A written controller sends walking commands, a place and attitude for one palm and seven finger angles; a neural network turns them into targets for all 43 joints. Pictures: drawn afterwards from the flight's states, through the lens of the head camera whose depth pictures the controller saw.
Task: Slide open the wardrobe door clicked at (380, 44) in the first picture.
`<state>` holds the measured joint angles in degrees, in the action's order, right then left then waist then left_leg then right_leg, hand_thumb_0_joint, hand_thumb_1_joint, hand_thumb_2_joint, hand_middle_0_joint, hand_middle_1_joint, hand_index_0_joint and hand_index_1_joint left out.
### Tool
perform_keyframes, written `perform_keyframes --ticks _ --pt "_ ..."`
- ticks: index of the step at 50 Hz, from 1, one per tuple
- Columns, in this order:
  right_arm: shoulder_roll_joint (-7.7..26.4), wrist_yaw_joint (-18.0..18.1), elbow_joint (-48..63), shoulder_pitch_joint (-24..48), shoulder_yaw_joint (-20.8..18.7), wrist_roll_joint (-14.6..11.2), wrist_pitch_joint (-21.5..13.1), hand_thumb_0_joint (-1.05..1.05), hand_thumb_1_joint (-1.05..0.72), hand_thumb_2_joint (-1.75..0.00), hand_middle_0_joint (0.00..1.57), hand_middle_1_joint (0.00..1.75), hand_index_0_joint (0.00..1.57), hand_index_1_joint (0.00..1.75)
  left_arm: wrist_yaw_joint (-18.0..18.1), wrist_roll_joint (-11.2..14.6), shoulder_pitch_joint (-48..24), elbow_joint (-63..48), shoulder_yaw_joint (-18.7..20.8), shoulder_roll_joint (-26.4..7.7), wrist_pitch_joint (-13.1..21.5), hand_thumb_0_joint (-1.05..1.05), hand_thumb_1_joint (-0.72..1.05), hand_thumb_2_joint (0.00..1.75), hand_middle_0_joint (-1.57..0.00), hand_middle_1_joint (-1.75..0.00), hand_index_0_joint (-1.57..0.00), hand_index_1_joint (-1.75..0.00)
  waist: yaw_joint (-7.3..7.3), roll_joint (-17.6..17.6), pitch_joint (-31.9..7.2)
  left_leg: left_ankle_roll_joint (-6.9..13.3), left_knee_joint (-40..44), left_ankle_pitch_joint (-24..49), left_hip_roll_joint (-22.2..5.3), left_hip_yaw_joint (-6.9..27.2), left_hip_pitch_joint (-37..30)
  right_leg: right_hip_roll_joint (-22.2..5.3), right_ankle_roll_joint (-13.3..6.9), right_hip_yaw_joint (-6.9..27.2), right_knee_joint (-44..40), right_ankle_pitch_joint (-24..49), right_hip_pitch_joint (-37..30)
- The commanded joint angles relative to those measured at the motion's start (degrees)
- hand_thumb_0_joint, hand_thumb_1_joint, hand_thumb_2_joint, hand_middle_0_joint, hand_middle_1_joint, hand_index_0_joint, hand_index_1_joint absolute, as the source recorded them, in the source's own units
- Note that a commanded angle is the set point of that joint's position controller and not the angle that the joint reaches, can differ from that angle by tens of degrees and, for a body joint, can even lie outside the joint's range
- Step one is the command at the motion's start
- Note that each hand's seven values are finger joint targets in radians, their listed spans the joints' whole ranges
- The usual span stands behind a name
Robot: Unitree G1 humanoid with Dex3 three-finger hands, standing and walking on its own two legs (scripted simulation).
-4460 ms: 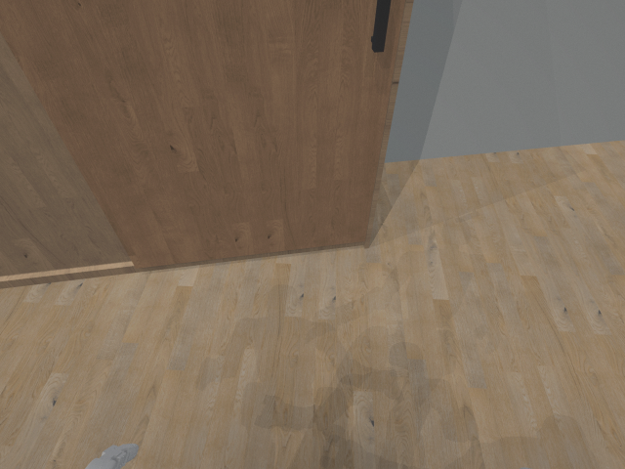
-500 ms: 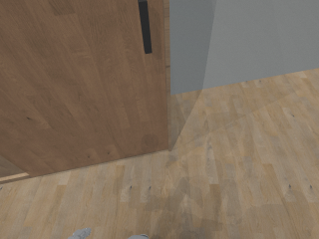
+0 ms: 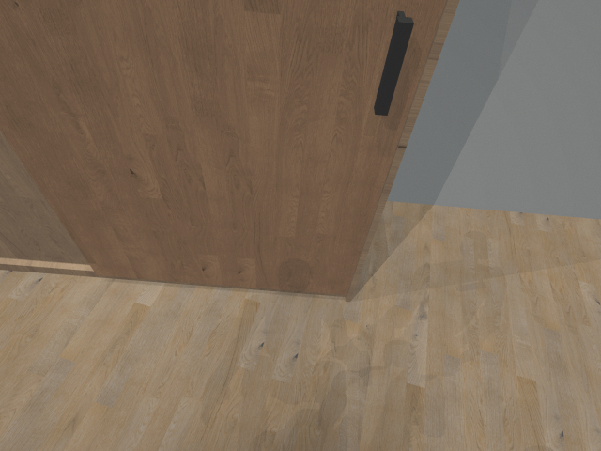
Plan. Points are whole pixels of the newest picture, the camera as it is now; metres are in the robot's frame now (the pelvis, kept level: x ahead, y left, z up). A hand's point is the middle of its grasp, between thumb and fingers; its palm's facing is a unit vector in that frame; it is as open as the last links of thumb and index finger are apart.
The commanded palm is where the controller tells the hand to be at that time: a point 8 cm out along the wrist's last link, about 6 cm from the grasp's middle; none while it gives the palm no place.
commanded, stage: take the last steps up to it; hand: right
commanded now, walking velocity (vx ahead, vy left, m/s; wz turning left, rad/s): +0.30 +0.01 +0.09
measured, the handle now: (390, 64) +0.73 -0.08 +0.17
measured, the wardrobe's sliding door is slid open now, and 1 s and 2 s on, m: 0.00 0.00 0.00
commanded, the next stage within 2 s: come to a stop and stand still in 0.74 s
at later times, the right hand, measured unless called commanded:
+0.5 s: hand out of the picture +0.08 -0.24 -0.17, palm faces -0.01 +0.99 -0.13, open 7.4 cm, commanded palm none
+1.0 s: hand (393, 339) +0.35 -0.15 -0.16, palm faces -0.06 +0.98 -0.17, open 7.3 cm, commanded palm none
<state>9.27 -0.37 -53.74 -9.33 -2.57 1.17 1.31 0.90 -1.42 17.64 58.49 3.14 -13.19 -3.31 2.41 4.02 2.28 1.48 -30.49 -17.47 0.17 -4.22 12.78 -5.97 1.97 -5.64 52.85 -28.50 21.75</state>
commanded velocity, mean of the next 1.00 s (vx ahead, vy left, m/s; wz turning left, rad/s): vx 0.13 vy -0.01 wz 0.04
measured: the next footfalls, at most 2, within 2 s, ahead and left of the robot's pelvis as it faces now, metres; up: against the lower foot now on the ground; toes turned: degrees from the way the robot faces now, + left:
right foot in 0.32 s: +0.13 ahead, -0.13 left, +0.00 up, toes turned -6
left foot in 0.86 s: +0.32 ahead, +0.10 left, +0.00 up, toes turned +13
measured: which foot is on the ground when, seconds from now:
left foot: down 0.00-0.32, up 0.34-0.84, down 0.86-1.00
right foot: up 0.00-0.30, down 0.32-0.86, up 0.88-1.00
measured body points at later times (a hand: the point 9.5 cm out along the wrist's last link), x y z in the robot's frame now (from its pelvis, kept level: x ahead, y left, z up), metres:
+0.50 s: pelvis +0.09 -0.06 +0.01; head +0.10 -0.09 +0.46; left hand +0.08 +0.17 -0.13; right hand +0.08 -0.29 -0.16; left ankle +0.06 +0.09 -0.65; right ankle +0.09 -0.13 -0.73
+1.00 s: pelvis +0.23 +0.00 +0.00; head +0.26 +0.01 +0.44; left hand +0.14 +0.19 -0.17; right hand +0.35 -0.20 -0.15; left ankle +0.28 +0.10 -0.73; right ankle +0.17 -0.13 -0.68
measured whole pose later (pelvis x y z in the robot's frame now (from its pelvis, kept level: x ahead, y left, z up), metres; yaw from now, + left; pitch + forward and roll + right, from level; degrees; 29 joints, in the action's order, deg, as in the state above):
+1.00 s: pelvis +0.23 +0.00 +0.00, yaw +4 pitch -1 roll +1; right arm 6.1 1.6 -58.8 -6.1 -2.4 0.9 -2.6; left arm 1.9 -0.2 21.8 65.6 2.0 -6.5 -0.5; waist 2.8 2.3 4.2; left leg 3.2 -31.9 -12.6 -1.4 -10.0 18.2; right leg -4.6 1.3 -2.9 56.8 -29.7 18.3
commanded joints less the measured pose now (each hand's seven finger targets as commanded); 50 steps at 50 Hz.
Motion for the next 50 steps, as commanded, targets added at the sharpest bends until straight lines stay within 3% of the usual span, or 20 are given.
perform_keyframes --ticks 1,11,14,15,16,17,18,20,22,25,29,37,40,41,42,43,44,45,48,50 --pt "9.4 1.4 0.9 -3.9 -2.3 -0.2 -1.9 0.00 -0.90 -0.90 0.20 0.30 0.20 0.30 -0.8 -0.6 -2.9 -4.5 1.1 -3.7 2.3 0.00 0.90 0.90 -0.20 -0.30 -0.20 -0.30 -2.76 -12.9 1.6 8.1 19.0 -1.7 -14.5 15.5 -4.0 -1.2 1.0 3.3 8.9 6.7 12.0" --pt "10.5 0.9 -3.6 -9.8 -2.4 0.4 -3.8 0.00 -0.90 -0.90 0.20 0.30 0.20 0.30 -1.9 -0.1 -5.0 -4.5 0.7 -0.5 4.6 0.00 0.90 0.90 -0.20 -0.30 -0.20 -0.30 -3.92 -12.3 3.3 9.1 19.7 -5.0 -14.7 15.9 -2.5 0.6 0.4 0.4 -13.0 7.8 3.1" --pt "10.1 0.7 -4.4 -8.3 -2.4 0.0 -3.5 0.00 -0.90 -0.90 0.20 0.30 0.20 0.30 -1.5 0.0 1.6 -2.1 0.5 -0.8 5.6 0.00 0.90 0.90 -0.20 -0.30 -0.20 -0.30 -0.52 -8.9 2.5 6.4 13.9 -9.1 -11.1 12.2 4.9 2.9 -0.1 -2.3 -24.0 13.7 -11.6" --pt "8.5 0.5 -4.4 -8.2 -2.1 -0.2 -3.3 0.00 -0.90 -0.90 0.20 0.30 0.20 0.30 -0.9 0.1 6.3 -0.4 0.8 -2.4 6.1 0.00 0.90 0.90 -0.20 -0.30 -0.20 -0.30 1.25 -3.2 1.1 4.9 7.3 -10.0 -8.2 10.0 10.2 1.7 -0.3 0.2 -27.4 11.3 -19.5" --pt "5.0 0.1 -3.5 -8.4 -1.5 -0.5 -3.1 0.00 -0.90 -0.90 0.20 0.30 0.20 0.30 -0.4 -0.5 11.6 1.1 1.9 -7.2 6.4 0.00 0.90 0.90 -0.20 -0.30 -0.20 -0.30 3.16 10.7 0.4 2.1 -7.9 -10.4 -1.9 4.7 18.5 -8.9 -3.5 15.8 -34.9 0.4 -24.3" --pt "3.7 0.0 -1.7 -6.7 -1.0 -0.4 -3.1 0.00 -0.90 -0.90 0.20 0.30 0.20 0.30 -0.1 -0.5 15.5 1.1 2.7 -11.3 6.0 0.00 0.90 0.90 -0.20 -0.30 -0.20 -0.30 3.93 18.2 1.1 0.3 -22.0 -15.1 1.2 -0.5 23.4 -19.1 -7.8 29.7 -44.6 -10.1 -22.1" --pt "5.4 0.1 -1.6 -4.8 -1.5 0.4 -2.8 0.00 -0.90 -0.90 0.20 0.30 0.20 0.30 0.2 -0.6 13.1 0.7 2.2 -9.9 5.6 0.00 0.90 0.90 -0.20 -0.30 -0.20 -0.30 3.45 12.8 3.8 0.9 -29.7 -13.6 -1.7 3.6 24.6 -20.2 -9.3 31.5 -47.5 -14.3 -17.1" --pt "5.2 -0.5 -3.4 -5.2 -1.7 0.7 -2.6 0.00 -0.90 -0.90 0.20 0.30 0.20 0.30 0.6 -0.1 6.9 -0.4 0.5 -4.5 6.3 0.00 0.90 0.90 -0.20 -0.30 -0.20 -0.30 0.57 3.9 7.5 0.5 -35.4 -4.4 -4.8 5.2 24.8 -16.0 -8.3 23.0 -47.4 -6.8 -10.8" --pt "3.7 -1.0 -5.2 -8.0 -1.4 0.6 -2.7 0.00 -0.90 -0.90 0.20 0.30 0.20 0.30 0.8 0.2 4.8 -0.5 -0.3 -2.2 7.4 0.00 0.90 0.90 -0.20 -0.30 -0.20 -0.30 -1.60 -0.4 5.2 -0.6 -34.8 1.7 -5.5 4.6 22.2 -12.2 -7.1 13.8 -46.1 6.4 -11.6" --pt "2.5 -0.6 -6.1 -9.7 -1.5 0.5 -2.1 0.00 -0.90 -0.90 0.20 0.30 0.20 0.30 1.1 0.6 7.4 1.5 -0.5 -1.0 8.1 0.00 0.90 0.90 -0.20 -0.30 -0.20 -0.30 -2.15 1.9 1.9 -2.1 -33.7 6.1 -5.2 3.7 22.3 -9.3 -6.3 6.6 -43.9 22.2 -16.4" --pt "2.1 -0.4 -5.2 -6.2 -1.5 0.3 -1.7 0.00 -0.90 -0.90 0.20 0.30 0.20 0.30 1.4 0.6 10.5 3.7 -0.7 0.0 8.2 0.00 0.90 0.90 -0.20 -0.30 -0.20 -0.30 -1.83 1.8 2.8 -3.1 -28.9 6.9 -6.0 2.3 25.5 -10.0 -8.0 4.7 -42.3 35.7 -20.3" --pt "0.6 -0.2 -2.0 4.4 -0.5 0.2 -2.5 0.00 -0.90 -0.90 0.20 0.30 0.20 0.30 1.3 -0.4 14.9 7.1 -0.2 0.4 6.9 0.00 0.90 0.90 -0.20 -0.30 -0.20 -0.30 1.37 3.7 5.9 -1.2 -8.8 2.9 -4.5 -2.8 18.7 -11.1 -10.2 3.2 -37.2 42.8 -20.8" --pt "1.4 -0.1 -4.0 -1.7 -0.8 0.3 -3.3 0.00 -0.90 -0.90 0.20 0.30 0.20 0.30 1.2 -0.1 13.3 7.1 0.0 -0.3 6.5 0.00 0.90 0.90 -0.20 -0.30 -0.20 -0.30 -1.88 2.4 1.8 -0.1 -1.0 6.4 -1.2 -5.3 5.7 -9.4 -8.4 1.1 -29.0 47.3 -18.8" --pt "2.7 0.1 -5.9 -7.5 -1.2 0.4 -3.9 0.00 -0.90 -0.90 0.20 0.30 0.20 0.30 1.1 0.4 12.7 7.0 0.0 -0.5 6.6 0.00 0.90 0.90 -0.20 -0.30 -0.20 -0.30 -4.54 0.9 -1.8 0.3 3.0 10.6 -0.9 -5.3 -3.0 -7.5 -6.8 -0.5 -22.4 46.9 -16.9" --pt "6.5 0.7 -7.7 -13.6 -2.0 0.6 -4.6 0.00 -0.90 -0.90 0.20 0.30 0.20 0.30 0.7 0.9 12.5 6.5 -0.1 1.2 6.8 0.00 0.90 0.90 -0.20 -0.30 -0.20 -0.30 -7.13 -5.0 -6.1 2.5 3.3 17.0 -7.2 2.2 -16.0 -5.4 -4.7 -1.4 -12.0 38.4 -7.2" --pt "11.0 1.5 -9.0 -18.9 -3.1 0.4 -5.3 0.00 -0.90 -0.90 0.20 0.30 0.20 0.30 0.6 1.5 13.8 5.0 -0.8 4.4 6.9 0.00 0.90 0.90 -0.20 -0.30 -0.20 -0.30 -7.86 -17.3 -11.9 8.8 5.1 37.4 -22.9 20.3 -27.0 2.9 -1.4 -4.9 3.5 5.5 5.2" --pt "11.3 1.7 -8.8 -18.4 -2.4 -0.7 -5.0 0.00 -0.90 -0.90 0.20 0.30 0.20 0.30 1.3 1.7 12.3 4.5 -0.8 2.9 5.9 0.00 0.90 0.90 -0.20 -0.30 -0.20 -0.30 -6.79 -12.3 -12.4 13.0 8.1 49.4 -27.1 21.1 -20.4 2.8 -1.1 1.8 10.7 -8.0 2.7" --pt "9.2 2.3 -7.7 -11.8 -1.7 -0.5 -4.8 0.00 -0.90 -0.90 0.20 0.30 0.20 0.30 1.6 1.7 11.6 5.3 -0.8 4.4 5.3 0.00 0.90 0.90 -0.20 -0.30 -0.20 -0.30 -4.52 -7.8 -8.0 13.1 8.9 49.9 -24.9 16.0 -13.0 0.9 -0.8 4.9 10.8 -5.3 1.1" --pt "6.3 3.3 -4.3 -1.6 -1.0 0.0 -3.6 0.00 -0.90 -0.90 0.20 0.30 0.20 0.30 1.4 1.7 9.5 5.5 -0.6 5.9 2.6 0.00 0.90 0.90 -0.20 -0.30 -0.20 -0.30 -1.25 -7.4 -1.9 10.3 10.6 44.0 -21.2 8.0 3.0 -0.9 -0.1 5.5 6.4 -1.2 -2.7" --pt "6.2 3.3 -4.0 -0.8 -1.1 0.2 -2.9 0.00 -0.90 -0.90 0.20 0.30 0.20 0.30 1.1 1.5 8.8 5.2 -0.6 6.1 1.3 0.00 0.90 0.90 -0.20 -0.30 -0.20 -0.30 -1.10 -8.8 -1.9 9.1 11.7 37.4 -19.1 5.3 5.5 0.7 0.4 4.0 3.2 0.7 -3.7"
